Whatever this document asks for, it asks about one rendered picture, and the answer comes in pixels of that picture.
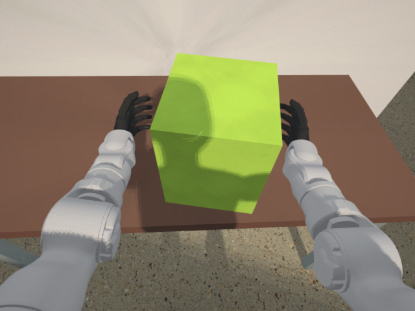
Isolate robot right forearm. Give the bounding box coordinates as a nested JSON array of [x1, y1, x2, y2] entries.
[[283, 139, 403, 276]]

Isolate left robot hand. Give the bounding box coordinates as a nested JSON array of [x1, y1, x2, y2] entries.
[[113, 91, 152, 137]]

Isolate left robot upper arm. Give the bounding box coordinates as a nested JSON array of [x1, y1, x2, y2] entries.
[[0, 197, 121, 311]]

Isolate right robot upper arm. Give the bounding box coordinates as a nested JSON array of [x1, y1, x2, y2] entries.
[[313, 227, 415, 311]]

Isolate robot left forearm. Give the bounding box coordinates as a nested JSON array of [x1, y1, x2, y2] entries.
[[41, 130, 136, 252]]

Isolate table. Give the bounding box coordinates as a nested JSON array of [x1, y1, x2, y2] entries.
[[0, 75, 415, 269]]

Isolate carton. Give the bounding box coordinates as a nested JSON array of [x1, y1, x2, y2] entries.
[[150, 53, 283, 214]]

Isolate right robot hand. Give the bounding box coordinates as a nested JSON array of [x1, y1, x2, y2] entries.
[[279, 99, 309, 146]]

